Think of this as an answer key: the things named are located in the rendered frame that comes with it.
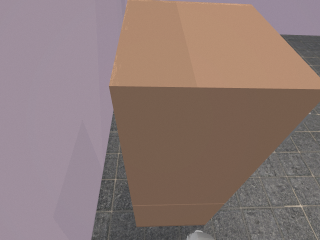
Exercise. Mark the cupboard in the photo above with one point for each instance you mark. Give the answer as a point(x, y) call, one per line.
point(202, 94)

